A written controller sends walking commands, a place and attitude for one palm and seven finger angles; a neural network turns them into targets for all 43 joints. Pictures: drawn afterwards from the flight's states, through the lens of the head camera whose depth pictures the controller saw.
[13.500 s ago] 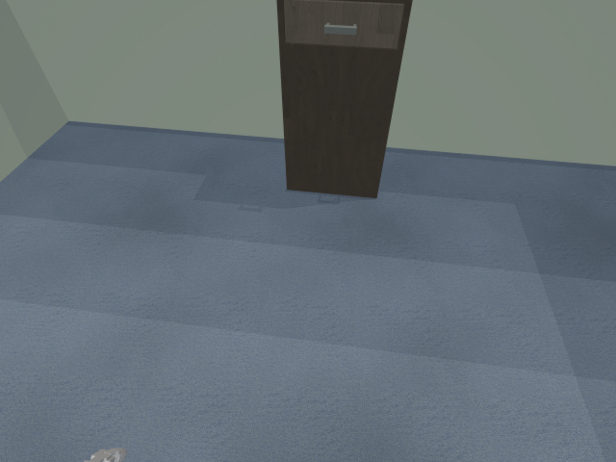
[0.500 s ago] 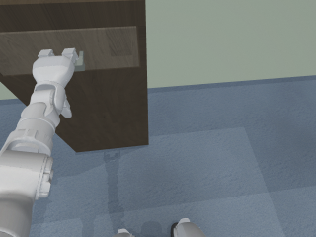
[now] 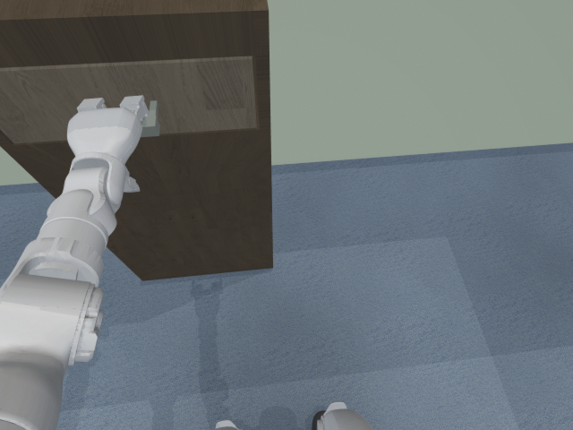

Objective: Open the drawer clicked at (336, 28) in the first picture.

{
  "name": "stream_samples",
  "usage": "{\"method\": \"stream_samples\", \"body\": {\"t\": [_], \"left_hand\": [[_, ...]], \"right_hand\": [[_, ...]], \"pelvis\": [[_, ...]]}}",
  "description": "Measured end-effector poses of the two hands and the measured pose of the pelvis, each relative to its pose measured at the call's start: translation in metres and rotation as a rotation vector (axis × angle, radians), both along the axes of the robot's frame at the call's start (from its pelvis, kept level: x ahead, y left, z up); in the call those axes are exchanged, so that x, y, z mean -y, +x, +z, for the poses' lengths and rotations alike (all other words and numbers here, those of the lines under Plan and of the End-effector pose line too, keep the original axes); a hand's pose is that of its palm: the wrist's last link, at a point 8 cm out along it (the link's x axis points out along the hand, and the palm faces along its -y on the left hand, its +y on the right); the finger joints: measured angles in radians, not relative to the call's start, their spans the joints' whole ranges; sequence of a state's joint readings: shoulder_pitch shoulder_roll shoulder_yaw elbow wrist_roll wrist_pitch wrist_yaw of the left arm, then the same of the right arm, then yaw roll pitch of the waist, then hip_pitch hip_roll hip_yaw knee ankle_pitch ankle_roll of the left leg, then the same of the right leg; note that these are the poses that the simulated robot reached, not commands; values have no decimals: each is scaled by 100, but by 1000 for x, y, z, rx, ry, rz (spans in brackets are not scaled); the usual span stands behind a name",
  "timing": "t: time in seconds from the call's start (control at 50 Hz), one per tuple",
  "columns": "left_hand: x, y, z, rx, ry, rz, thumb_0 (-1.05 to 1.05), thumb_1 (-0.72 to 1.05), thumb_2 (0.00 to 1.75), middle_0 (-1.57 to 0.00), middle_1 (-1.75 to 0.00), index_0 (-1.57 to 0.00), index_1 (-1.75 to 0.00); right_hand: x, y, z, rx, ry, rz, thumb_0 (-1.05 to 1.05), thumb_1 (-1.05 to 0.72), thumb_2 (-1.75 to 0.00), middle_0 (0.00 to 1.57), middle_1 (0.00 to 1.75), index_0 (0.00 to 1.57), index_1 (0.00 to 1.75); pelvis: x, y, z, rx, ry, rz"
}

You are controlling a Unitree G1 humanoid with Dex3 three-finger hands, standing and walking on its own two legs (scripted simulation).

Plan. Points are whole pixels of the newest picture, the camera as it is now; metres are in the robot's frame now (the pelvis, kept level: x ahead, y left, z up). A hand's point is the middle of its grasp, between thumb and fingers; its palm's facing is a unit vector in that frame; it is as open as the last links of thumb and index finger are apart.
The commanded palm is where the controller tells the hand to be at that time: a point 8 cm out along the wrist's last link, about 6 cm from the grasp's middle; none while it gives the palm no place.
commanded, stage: close the thumb around the handle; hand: left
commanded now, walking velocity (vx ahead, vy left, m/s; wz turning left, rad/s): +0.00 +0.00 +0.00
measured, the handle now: (121, 118) +0.57 +0.21 +0.05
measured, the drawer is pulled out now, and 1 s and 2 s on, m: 0.00 0.03 0.15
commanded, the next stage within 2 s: pull the drawer open in 0.38 s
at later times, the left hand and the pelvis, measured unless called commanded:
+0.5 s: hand (123, 158) +0.51 +0.21 +0.04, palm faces -0.06 -0.01 -1.00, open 5.9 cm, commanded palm +0.48 +0.20 +0.08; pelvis +0.01 +0.00 +0.00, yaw +0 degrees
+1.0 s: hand (120, 176) +0.48 +0.21 +0.03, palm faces -0.02 -0.02 -1.00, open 5.9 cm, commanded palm +0.46 +0.21 +0.08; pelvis +0.02 +0.00 +0.01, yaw +0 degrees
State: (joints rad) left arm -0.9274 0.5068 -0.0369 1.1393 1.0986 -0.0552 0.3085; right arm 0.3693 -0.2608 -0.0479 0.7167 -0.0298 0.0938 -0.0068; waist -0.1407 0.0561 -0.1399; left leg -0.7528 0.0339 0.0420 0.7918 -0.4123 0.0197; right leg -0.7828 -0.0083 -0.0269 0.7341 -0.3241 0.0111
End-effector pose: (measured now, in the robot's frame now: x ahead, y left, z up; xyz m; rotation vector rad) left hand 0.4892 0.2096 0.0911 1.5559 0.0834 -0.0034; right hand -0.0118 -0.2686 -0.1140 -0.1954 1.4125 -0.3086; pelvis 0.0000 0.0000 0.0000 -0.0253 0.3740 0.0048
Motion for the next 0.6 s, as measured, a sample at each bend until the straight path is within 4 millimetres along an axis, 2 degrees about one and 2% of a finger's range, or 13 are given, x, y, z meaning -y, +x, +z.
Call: {"method": "stream_samples", "body": {"t": [0.3,0.6], "left_hand": [[1,2,0,8,6,12,0,70,82,-33,-127,-36,-129],[1,0,-1,-1,2,9,0,73,80,-31,-130,-34,-131]], "right_hand": [[6,1,2,-13,-6,-4,1,-91,-90,20,29,20,30],[3,7,1,-5,8,-9,1,-91,-90,20,29,20,30]], "pelvis": [[2,4,1,-2,0,2],[3,8,3,1,1,-6]]}}
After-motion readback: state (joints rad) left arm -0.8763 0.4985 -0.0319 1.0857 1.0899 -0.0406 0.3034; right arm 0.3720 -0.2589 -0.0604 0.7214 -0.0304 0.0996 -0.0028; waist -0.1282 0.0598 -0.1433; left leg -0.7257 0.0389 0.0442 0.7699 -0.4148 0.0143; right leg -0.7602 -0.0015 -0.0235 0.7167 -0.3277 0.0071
